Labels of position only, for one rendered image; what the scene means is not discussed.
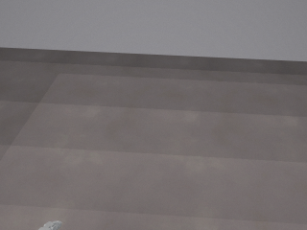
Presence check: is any left robot hand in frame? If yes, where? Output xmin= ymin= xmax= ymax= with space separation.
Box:
xmin=38 ymin=220 xmax=62 ymax=230

